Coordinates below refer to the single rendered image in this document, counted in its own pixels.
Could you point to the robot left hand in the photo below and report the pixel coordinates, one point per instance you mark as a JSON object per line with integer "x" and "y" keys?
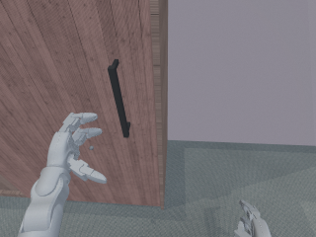
{"x": 64, "y": 143}

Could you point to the robot left forearm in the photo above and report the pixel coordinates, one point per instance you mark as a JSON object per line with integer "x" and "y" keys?
{"x": 44, "y": 214}

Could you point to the handle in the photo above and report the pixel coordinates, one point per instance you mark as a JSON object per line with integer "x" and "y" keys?
{"x": 125, "y": 125}

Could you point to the wardrobe door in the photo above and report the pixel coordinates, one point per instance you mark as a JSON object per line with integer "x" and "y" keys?
{"x": 6, "y": 185}
{"x": 54, "y": 59}

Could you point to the robot right hand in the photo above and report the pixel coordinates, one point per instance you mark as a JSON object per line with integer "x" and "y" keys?
{"x": 256, "y": 226}

